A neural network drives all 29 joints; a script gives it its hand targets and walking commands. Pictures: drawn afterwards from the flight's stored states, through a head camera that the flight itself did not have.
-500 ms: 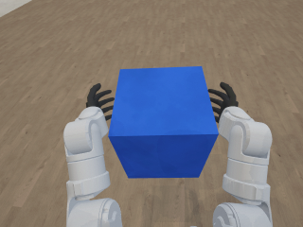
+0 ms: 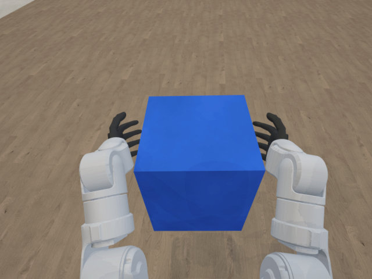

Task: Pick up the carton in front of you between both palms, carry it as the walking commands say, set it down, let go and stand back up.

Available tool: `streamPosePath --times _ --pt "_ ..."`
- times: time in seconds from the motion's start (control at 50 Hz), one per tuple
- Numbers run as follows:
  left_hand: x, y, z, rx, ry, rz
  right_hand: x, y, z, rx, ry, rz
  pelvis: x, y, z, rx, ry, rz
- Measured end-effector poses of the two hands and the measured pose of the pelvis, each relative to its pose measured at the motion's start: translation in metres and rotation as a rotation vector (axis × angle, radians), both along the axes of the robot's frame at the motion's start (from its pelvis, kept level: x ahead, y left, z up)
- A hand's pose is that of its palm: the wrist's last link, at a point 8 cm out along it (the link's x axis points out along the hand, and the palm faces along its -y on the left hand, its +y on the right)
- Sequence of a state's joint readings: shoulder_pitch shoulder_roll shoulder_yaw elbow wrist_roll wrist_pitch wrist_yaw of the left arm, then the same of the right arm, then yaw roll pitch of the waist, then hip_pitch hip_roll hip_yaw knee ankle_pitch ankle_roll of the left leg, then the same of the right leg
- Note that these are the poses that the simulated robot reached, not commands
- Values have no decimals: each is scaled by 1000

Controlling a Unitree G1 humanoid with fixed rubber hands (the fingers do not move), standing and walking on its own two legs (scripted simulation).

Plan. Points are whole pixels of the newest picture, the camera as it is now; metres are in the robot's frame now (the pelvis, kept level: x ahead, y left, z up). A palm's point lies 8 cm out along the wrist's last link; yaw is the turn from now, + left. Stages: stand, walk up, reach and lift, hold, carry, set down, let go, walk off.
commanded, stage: carry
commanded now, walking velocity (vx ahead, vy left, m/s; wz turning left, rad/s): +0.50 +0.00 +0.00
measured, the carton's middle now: (196, 166) +0.36 -0.01 +0.06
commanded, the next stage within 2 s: none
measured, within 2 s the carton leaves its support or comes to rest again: neither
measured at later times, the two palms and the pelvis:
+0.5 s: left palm (147, 94) +0.60 +0.12 +0.09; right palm (247, 88) +0.62 -0.18 +0.09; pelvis +0.32 -0.05 +0.02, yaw +2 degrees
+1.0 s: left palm (146, 49) +0.88 +0.14 +0.10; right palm (227, 48) +0.85 -0.15 +0.10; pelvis +0.64 +0.01 +0.02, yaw -2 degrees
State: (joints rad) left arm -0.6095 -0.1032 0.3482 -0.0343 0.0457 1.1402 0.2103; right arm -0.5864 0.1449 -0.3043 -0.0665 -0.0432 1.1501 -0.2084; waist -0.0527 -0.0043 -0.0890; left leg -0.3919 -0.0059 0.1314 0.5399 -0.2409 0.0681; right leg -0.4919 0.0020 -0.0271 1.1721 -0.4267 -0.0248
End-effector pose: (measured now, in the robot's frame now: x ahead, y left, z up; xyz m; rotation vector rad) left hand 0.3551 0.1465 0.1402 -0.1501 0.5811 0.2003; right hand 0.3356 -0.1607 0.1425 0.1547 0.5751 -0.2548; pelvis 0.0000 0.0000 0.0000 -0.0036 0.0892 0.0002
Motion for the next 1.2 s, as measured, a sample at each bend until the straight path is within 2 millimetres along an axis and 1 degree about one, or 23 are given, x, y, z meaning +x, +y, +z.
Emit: streamPosePath --times 0.08,0.16,0.22,0.3,0.34,0.4,0.42,0.46,0.52,0.6,0.64,0.7,0.76,0.8,0.84,0.88,0.96,1.02,1.1,1.16,1.2 --pt "48 -10 -12 -10 50 -13 36 -8 -9 16 46 -33 45 0 11 -15 6 -7" --pt "97 -15 -21 2 53 -7 86 -15 -16 12 50 -33 96 -7 13 -16 8 -10" --pt "135 -19 -29 14 41 4 131 -19 -24 11 36 -13 139 -17 7 -8 3 -11" --pt "184 -27 -41 28 16 27 193 -27 -43 13 9 29 202 -35 -10 -8 -19 11" --pt "200 -30 -49 25 38 40 218 -30 -53 10 31 53 226 -41 -9 -14 -19 20" --pt "213 -32 -59 -8 89 62 243 -28 -63 34 83 81 261 -49 3 5 -9 35" --pt "218 -33 -59 6 102 56 251 -24 -64 37 95 104 272 -51 7 12 -7 39" --pt "230 -30 -56 39 114 59 269 -21 -61 15 104 150 295 -53 13 24 -4 40" --pt "255 -28 -45 60 88 59 297 -18 -52 -2 75 178 331 -53 19 35 2 35" --pt "295 -27 -29 74 31 36 332 -18 -38 -19 19 171 386 -46 19 36 1 29" --pt "318 -26 -26 77 13 17 349 -17 -34 -24 2 157 416 -41 16 34 -4 27" --pt "353 -21 -29 73 3 -8 377 -12 -35 -31 -7 133 465 -30 7 27 -15 20" --pt "391 -11 -42 62 2 -29 411 -3 -44 -41 -6 112 515 -17 -9 20 -41 -5" --pt "418 -6 -53 44 29 -41 432 2 -51 -56 24 101 542 -10 -13 36 -47 -16" --pt "440 -4 -57 44 74 -63 449 4 -55 -52 70 82 562 -4 -8 27 -45 -30" --pt "460 -4 -55 48 104 -86 462 4 -55 -44 101 59 581 1 -1 16 -43 -37" --pt "501 -4 -46 52 105 -112 497 6 -44 -48 105 34 622 6 12 -2 -39 -36" --pt "532 -2 -38 53 84 -105 530 8 -35 -47 84 44 655 6 18 -11 -34 -31" --pt "576 -1 -30 49 51 -75 583 8 -25 -51 48 71 703 1 20 -14 -33 -22" --pt "613 -4 -28 44 30 -52 625 4 -24 -48 27 90 743 -7 17 -8 -34 -16" --pt "640 -10 -30 45 27 -41 655 -2 -28 -43 22 98 772 -14 12 -3 -34 -13"
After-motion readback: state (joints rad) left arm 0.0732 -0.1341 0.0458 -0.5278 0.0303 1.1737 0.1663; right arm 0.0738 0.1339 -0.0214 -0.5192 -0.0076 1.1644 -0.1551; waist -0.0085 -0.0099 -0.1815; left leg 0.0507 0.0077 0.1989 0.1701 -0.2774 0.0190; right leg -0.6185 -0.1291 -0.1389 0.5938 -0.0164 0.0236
